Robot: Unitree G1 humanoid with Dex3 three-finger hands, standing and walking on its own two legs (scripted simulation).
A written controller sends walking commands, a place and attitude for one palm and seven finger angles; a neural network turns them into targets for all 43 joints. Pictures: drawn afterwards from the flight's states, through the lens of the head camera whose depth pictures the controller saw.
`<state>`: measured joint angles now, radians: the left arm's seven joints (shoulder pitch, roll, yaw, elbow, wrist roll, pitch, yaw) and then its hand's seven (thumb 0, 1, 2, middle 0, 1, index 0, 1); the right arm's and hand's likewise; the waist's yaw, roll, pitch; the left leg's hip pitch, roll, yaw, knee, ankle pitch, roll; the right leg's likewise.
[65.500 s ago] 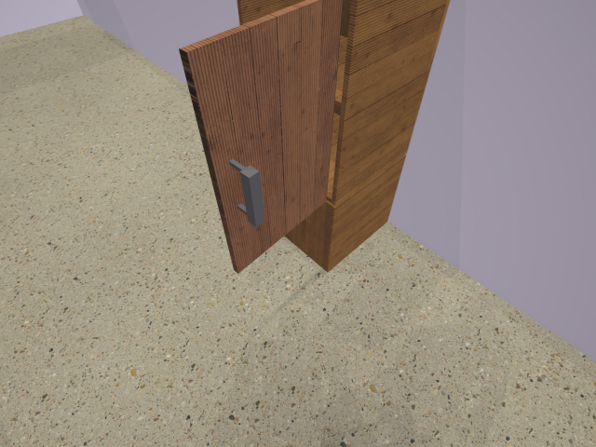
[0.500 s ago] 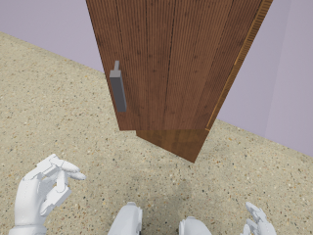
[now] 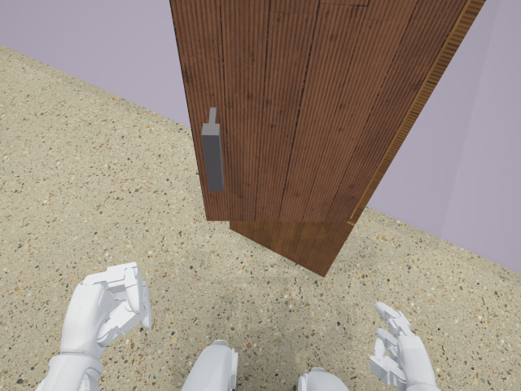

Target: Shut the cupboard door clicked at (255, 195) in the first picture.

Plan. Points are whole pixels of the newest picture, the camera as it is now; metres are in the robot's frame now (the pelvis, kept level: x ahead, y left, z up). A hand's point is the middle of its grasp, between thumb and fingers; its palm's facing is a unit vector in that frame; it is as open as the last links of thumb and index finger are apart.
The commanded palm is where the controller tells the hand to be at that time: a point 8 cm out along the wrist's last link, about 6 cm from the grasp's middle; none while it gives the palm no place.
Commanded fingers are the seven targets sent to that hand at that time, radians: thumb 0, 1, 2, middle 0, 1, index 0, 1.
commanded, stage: raise the hand and make a fist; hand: left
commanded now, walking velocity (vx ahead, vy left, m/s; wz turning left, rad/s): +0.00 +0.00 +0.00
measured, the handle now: (214, 150) +0.50 +0.13 +0.05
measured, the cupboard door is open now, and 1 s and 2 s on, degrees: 30 30 30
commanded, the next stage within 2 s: bring the fist close to the handle in 0.46 s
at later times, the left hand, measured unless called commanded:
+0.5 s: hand (149, 292) +0.23 +0.17 +0.06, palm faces +0.10 -0.99 -0.05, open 3.1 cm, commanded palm +0.20 +0.22 +0.05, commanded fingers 0.00 0.90 0.90 -1.30 -1.50 -1.30 -1.50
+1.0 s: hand (195, 256) +0.29 +0.12 +0.05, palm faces +0.03 -1.00 -0.01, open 3.1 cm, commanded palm +0.28 +0.18 +0.05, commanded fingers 0.00 0.90 0.90 -1.30 -1.50 -1.30 -1.50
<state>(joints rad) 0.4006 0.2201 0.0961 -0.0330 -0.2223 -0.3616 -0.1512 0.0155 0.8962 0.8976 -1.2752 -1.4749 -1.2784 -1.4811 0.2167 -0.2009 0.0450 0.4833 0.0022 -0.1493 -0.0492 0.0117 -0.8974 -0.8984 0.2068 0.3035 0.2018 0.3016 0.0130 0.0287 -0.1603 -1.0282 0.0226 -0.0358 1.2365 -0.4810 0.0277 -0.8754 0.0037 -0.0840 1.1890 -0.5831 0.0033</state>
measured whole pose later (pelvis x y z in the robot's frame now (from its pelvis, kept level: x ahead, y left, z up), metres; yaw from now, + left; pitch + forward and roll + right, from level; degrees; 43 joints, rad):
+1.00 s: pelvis +0.00 -0.02 +0.00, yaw +0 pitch +16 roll -2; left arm 0.14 0.17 0.03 0.11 -0.18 -0.35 -0.03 0.02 0.89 0.90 -1.30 -1.50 -1.30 -1.50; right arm 0.24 -0.22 0.02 0.53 0.00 -0.10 -0.04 0.01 -0.90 -0.90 0.20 0.30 0.20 0.30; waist -0.02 0.04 -0.16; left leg -1.01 0.03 -0.02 1.20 -0.47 0.00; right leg -0.88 0.01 -0.07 1.19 -0.59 -0.02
